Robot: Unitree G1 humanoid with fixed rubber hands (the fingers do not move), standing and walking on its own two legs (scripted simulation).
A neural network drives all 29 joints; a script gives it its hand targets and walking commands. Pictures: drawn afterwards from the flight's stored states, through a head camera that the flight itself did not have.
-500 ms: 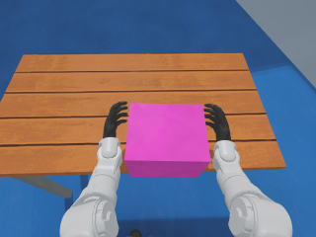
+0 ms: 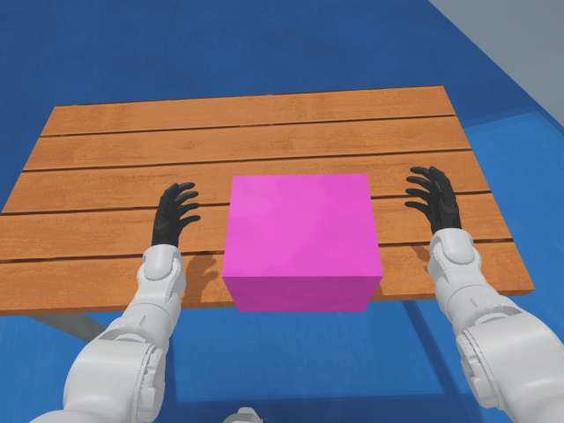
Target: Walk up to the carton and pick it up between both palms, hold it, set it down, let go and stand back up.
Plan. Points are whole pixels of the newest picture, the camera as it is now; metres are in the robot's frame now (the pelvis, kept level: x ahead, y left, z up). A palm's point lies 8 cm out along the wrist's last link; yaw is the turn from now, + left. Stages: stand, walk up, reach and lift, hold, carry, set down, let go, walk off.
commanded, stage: set down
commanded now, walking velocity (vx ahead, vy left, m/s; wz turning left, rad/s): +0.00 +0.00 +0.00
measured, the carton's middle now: (300, 245) +0.38 +0.03 -0.02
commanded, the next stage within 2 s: none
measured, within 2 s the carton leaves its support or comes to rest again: neither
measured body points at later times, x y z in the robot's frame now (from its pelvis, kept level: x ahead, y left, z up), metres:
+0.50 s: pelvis -0.02 -0.01 +0.03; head +0.01 +0.00 +0.48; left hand +0.39 +0.22 +0.12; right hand +0.43 -0.17 +0.13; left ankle +0.01 +0.13 -0.71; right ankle +0.00 -0.11 -0.71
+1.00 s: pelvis +0.00 -0.01 +0.04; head +0.02 +0.01 +0.49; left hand +0.32 +0.23 +0.08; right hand +0.36 -0.18 +0.08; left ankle +0.01 +0.13 -0.71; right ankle +0.00 -0.11 -0.71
